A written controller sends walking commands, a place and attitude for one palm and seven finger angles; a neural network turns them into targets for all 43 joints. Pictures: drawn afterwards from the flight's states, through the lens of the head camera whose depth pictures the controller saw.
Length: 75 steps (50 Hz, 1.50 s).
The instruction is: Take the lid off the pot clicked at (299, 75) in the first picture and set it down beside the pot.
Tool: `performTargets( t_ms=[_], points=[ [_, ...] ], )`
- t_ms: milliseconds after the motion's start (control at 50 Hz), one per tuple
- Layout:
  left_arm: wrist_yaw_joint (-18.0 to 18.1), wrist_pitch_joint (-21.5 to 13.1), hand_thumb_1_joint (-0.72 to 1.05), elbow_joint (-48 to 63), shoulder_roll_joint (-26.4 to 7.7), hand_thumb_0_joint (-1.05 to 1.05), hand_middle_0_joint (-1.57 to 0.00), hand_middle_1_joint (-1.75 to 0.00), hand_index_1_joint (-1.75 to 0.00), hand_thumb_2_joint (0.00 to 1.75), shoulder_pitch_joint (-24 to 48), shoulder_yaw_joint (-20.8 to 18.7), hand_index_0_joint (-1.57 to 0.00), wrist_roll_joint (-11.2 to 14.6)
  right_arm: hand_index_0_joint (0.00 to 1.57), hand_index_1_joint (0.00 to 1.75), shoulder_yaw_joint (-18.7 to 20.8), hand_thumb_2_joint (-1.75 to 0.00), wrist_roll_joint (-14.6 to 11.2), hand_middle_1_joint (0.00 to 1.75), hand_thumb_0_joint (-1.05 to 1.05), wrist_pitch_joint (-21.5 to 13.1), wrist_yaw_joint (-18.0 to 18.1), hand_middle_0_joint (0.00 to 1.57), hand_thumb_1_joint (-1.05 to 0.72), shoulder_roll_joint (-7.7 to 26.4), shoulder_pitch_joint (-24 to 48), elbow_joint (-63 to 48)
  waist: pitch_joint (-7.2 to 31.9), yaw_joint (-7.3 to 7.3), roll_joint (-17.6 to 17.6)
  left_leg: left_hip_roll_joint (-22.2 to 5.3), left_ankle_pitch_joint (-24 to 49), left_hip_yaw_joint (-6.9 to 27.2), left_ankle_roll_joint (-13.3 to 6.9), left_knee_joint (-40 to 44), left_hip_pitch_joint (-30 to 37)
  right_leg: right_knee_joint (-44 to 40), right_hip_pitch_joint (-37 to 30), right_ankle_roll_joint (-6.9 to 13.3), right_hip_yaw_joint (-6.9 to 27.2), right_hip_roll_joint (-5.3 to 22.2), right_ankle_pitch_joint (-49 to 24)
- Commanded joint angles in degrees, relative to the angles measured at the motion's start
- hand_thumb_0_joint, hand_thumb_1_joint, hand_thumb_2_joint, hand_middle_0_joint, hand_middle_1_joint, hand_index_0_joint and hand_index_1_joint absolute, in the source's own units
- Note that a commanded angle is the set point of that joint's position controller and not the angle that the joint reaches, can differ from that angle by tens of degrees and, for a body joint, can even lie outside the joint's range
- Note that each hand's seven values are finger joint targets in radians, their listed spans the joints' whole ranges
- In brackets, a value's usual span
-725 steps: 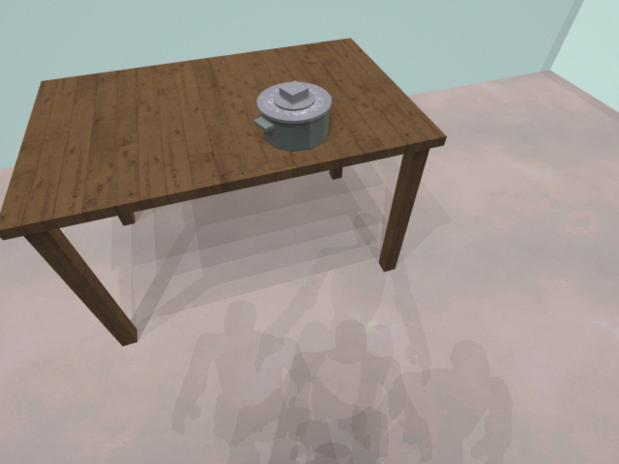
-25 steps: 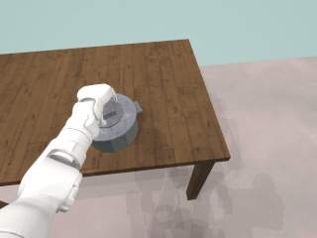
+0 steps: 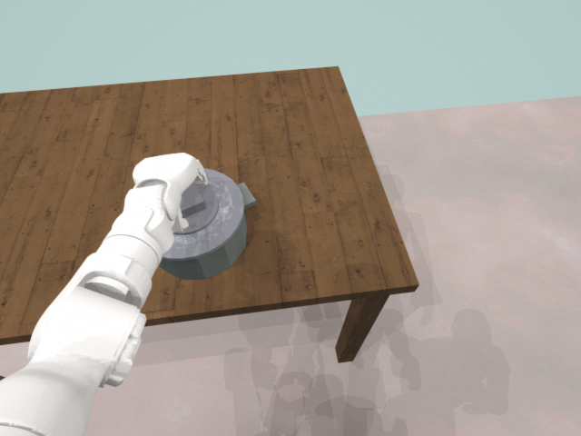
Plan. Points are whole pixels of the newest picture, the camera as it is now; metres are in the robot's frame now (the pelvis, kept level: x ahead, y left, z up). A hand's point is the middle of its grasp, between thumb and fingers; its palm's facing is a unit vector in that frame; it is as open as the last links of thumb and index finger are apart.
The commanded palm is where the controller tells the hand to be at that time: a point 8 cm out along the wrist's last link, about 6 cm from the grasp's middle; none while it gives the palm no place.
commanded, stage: lower the open fingers around the knob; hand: left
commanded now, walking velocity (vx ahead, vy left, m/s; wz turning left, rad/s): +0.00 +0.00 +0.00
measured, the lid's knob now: (184, 200) +0.49 +0.15 +0.01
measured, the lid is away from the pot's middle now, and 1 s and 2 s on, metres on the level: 0.00 0.00 0.00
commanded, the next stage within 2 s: close the fingers and squeeze the knob in 0.24 s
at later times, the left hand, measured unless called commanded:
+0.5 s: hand (176, 207) +0.45 +0.16 +0.03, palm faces -0.36 -0.08 -0.93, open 10.4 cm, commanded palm +0.45 +0.16 +0.08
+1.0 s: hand (179, 208) +0.45 +0.15 +0.03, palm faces -0.35 -0.09 -0.93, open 8.9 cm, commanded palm +0.45 +0.16 +0.08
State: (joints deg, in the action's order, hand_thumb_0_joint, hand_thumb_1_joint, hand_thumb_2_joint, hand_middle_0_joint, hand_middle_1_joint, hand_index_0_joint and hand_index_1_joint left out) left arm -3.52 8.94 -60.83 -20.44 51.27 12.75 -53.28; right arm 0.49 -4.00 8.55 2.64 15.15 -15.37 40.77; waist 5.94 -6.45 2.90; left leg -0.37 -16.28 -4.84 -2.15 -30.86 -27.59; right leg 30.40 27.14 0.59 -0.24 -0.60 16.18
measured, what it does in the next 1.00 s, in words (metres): stands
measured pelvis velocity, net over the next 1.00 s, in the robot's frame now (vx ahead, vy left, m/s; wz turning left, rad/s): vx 0.00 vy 0.00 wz -0.01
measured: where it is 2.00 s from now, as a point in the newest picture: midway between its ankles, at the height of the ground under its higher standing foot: outside the picture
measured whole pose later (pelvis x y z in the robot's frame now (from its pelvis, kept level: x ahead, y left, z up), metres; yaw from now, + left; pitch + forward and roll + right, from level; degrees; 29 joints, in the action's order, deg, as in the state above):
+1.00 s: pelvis +0.00 +0.00 +0.00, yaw +0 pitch +12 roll +0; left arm -2.2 9.3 -58.5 -19.9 48.3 12.3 -53.0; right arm 0.3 -4.1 9.0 2.2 14.9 -14.2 40.4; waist 5.8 -6.2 3.0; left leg -0.5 -16.3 -5.0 -2.0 -30.1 -26.0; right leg 29.7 25.7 0.7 0.0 -0.8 16.1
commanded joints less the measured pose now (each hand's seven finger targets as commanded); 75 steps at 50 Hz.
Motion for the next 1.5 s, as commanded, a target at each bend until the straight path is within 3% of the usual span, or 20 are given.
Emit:
performTargets(
  t_ms=[0,100,160,320,340,380,440,480,500,560,640,780,840,1020,1080,1200,1300,1400,1420,1480],
  points=[
    [1.58,0.55,-0.25,8.93,-14.98,0.0,-0.81,-0.08,-0.08,1.29,23.56,-4.85,-0.81,-0.57,0.2,0.3,2.5,-0.9,0.34,0.3,0.0,-1.18,0.17,0.2,-0.9,8.47,-2.13,-5.47,22.46,0.85,-3.06,0.84,23.25,2.4,-1.98,-0.1,13.76,-1.3,-9.66,1.07,-0.3,-0.44,-25.79],
    [1.47,0.59,-0.25,7.27,-12.54,0.0,-0.81,-0.08,-0.08,1.29,21.67,-3.1,-0.81,-0.47,0.2,0.3,2.43,-0.9,0.33,0.3,0.0,-1.15,0.14,0.2,-0.9,8.32,-2.06,-5.49,20.73,0.46,-3.66,0.7,23.66,2.38,-1.91,-0.17,13.79,-1.39,-8.35,1.04,-0.64,-0.61,-25.42],
    [1.83,0.79,-0.25,7.74,-15.32,0.0,-0.81,-0.08,-0.08,1.29,22.26,-4.68,-0.81,-0.94,0.2,0.3,2.26,-0.9,0.16,0.3,0.0,-1.15,0.35,0.2,-0.9,8.5,-2.02,-5.59,21.37,0.72,-4.62,0.92,21.4,2.23,-1.97,0.27,12.95,-1.67,-9.28,0.96,-0.38,-0.51,-24.46],
    [1.88,1.23,-0.25,6.66,-13.54,0.0,-0.81,-0.08,-0.08,1.29,22.93,-3.03,-0.81,-1.37,0.2,0.3,2.1,-0.9,0.1,0.3,0.0,-1.22,0.5,0.2,-0.9,8.44,-1.88,-5.69,20.35,0.32,-3.3,0.75,21.18,2.43,-1.73,0.37,13.4,-1.51,-7.27,1.1,-0.69,-0.63,-22.68],
    [2.03,1.4,-0.11,7.06,-13.64,0.0,-0.51,-0.69,-0.69,0.99,23.49,-3.16,-0.51,-1.28,0.2,0.3,2.29,-0.9,0.13,0.3,0.0,-1.2,0.43,0.2,-0.9,8.38,-2.0,-5.58,20.34,0.29,-2.82,0.6,21.01,2.24,-1.79,0.21,13.6,-1.65,-7.25,1.11,-0.6,-0.52,-22.59],
    [2.09,0.95,-0.09,8.26,-15.17,0.0,-0.51,-0.73,-0.73,1.0,23.52,-5.04,-0.51,-1.19,0.2,0.3,2.24,-0.9,0.3,0.3,0.0,-1.46,0.55,0.2,-0.9,8.3,-1.85,-5.9,22.66,1.1,-2.57,0.82,23.44,2.52,-1.86,0.06,14.06,-1.24,-8.9,1.32,-0.44,-0.54,-24.63],
    [1.72,1.15,-0.07,7.51,-12.93,0.0,-0.51,-0.78,-0.78,1.0,22.37,-3.03,-0.51,-0.99,0.2,0.3,2.44,-0.9,0.18,0.3,0.0,-1.26,0.43,0.2,-0.9,8.2,-1.89,-5.77,21.61,0.37,-3.63,0.68,22.35,2.36,-1.81,-0.07,14.34,-1.52,-8.06,1.0,-0.65,-0.56,-23.88],
    [1.89,0.41,-0.05,10.63,-14.8,0.0,-0.51,-0.81,-0.81,1.0,24.77,-4.78,-0.51,-0.91,0.2,0.3,2.52,-0.9,0.27,0.3,0.0,-1.32,0.52,0.2,-0.9,8.2,-1.5,-5.88,23.49,0.93,-2.7,0.75,23.65,2.66,-1.93,0.1,14.91,-1.45,-9.29,1.26,-0.31,-0.5,-25.04],
    [1.81,0.56,-0.04,9.97,-12.62,0.0,-0.51,-0.82,-0.82,1.0,23.94,-2.87,-0.51,-0.73,0.2,0.3,2.49,-0.9,0.33,0.3,0.0,-1.26,0.48,0.2,-0.9,8.04,-1.57,-5.92,22.59,0.48,-1.53,0.76,23.39,2.42,-1.91,0.0,15.36,-1.5,-8.63,1.19,-0.41,-0.53,-24.77],
    [2.28,0.51,-0.01,10.46,-14.26,0.0,-0.52,-0.86,-0.86,1.0,24.25,-4.05,-0.52,-1.23,0.2,0.3,2.47,-0.9,0.32,0.3,0.0,-1.27,0.47,0.2,-0.9,8.18,-1.81,-5.6,23.14,0.73,-2.17,0.73,23.45,2.79,-1.9,0.18,15.63,-1.53,-8.69,1.26,-0.53,-0.62,-24.73],
    [2.37,0.62,0.03,9.6,-11.86,0.0,-0.54,-0.91,-0.91,0.99,22.86,-2.48,-0.54,-0.93,0.2,0.3,2.57,-0.9,0.24,0.3,0.0,-1.12,0.09,0.2,-0.9,8.01,-1.71,-5.2,20.96,0.49,-2.39,0.48,23.89,2.85,-1.8,0.08,15.45,-1.65,-7.64,1.24,-0.84,-0.72,-24.59],
    [2.55,0.13,0.11,12.89,-13.45,0.0,-0.57,-0.97,-0.97,0.96,21.96,-4.57,-0.57,-0.6,0.2,0.3,2.75,-0.9,0.42,0.3,0.0,-1.19,0.05,0.2,-0.9,7.74,-0.74,-5.78,25.21,1.55,-1.99,0.98,27.33,2.55,-2.01,-0.21,16.48,-1.43,-11.51,1.22,-0.03,-0.39,-29.37],
    [2.75,0.9,0.14,10.26,-13.58,0.0,-0.59,-1.0,-1.0,0.95,20.38,-4.11,-0.59,-0.73,0.2,0.3,2.56,-0.9,0.2,0.3,0.0,-0.91,-0.19,0.2,-0.9,8.02,-0.92,-5.46,21.52,1.31,-3.15,0.75,25.02,2.54,-1.91,0.07,15.06,-1.57,-10.11,1.13,-0.51,-0.49,-27.45],
    [2.47,1.18,0.25,12.64,-13.81,0.0,-0.65,-1.04,-1.04,0.87,22.21,-3.99,-0.65,-1.11,0.2,0.3,2.43,-0.9,0.29,0.3,0.0,-0.93,-0.06,0.2,-0.9,7.82,-0.33,-5.95,24.03,1.52,-1.33,1.02,26.83,2.36,-1.97,-0.2,16.6,-1.25,-11.09,1.15,-0.23,-0.37,-29.44],
    [2.23,1.05,0.3,10.38,-13.33,0.0,-0.68,-1.05,-1.05,0.84,20.75,-4.1,-0.68,-0.94,0.2,0.3,2.39,-0.9,0.12,0.3,0.0,-0.88,0.06,0.2,-0.9,7.94,-0.2,-5.88,22.52,1.36,-3.19,0.96,27.05,2.33,-2.0,-0.33,15.26,-1.33,-10.69,1.16,-0.13,-0.42,-29.62],
    [2.13,0.78,0.28,11.1,-14.08,0.0,-0.61,-0.99,-0.99,0.92,19.48,-4.48,-0.61,-0.66,0.2,0.3,2.31,-0.9,0.28,0.3,0.0,-0.84,-0.04,0.2,-0.9,8.03,-0.38,-6.19,22.94,1.67,-3.11,1.05,27.06,2.21,-1.97,-0.42,14.83,-1.05,-12.34,1.06,-0.1,-0.2,-31.16],
    [2.38,1.13,0.32,11.47,-11.7,0.0,-0.61,-0.98,-0.98,0.94,21.71,-2.39,-0.61,-1.14,0.2,0.3,2.44,-0.9,0.23,0.3,0.0,-0.68,-0.15,0.2,-0.9,7.78,-0.19,-5.78,21.69,0.98,-0.92,0.81,26.64,2.42,-1.87,-0.47,15.91,-1.23,-9.62,1.25,-0.5,-0.43,-28.73],
    [2.66,1.07,0.38,12.65,-14.49,0.0,-0.62,-0.99,-0.99,0.96,21.55,-4.93,-0.62,-0.95,0.2,0.3,2.48,-0.9,0.38,0.3,0.0,-0.74,0.0,0.2,-0.9,7.91,-0.41,-5.86,24.09,1.66,-2.39,0.84,27.68,2.55,-2.02,-0.54,16.14,-0.97,-11.92,1.2,-0.27,-0.24,-30.67],
    [2.55,1.2,0.39,11.61,-12.37,0.0,-0.62,-0.99,-0.99,0.97,21.26,-3.11,-0.63,-1.05,0.2,0.3,2.39,-0.9,0.34,0.3,0.0,-0.76,0.02,0.2,-0.9,7.68,-0.16,-5.8,23.7,1.21,-2.53,1.05,27.55,2.41,-2.01,-0.44,16.38,-1.16,-11.01,1.1,-0.35,-0.44,-30.29],
    [2.62,1.23,0.42,11.33,-13.49,0.0,-0.63,-0.99,-0.99,0.98,21.66,-4.33,-0.64,-0.92,0.2,0.3,2.4,-0.9,0.18,0.3,0.0,-0.72,0.16,0.2,-0.9,7.89,-0.07,-5.78,23.47,1.4,-3.7,0.92,26.74,2.6,-2.0,-0.16,15.42,-1.39,-11.38,1.22,-0.25,-0.41,-29.49]
  ],
)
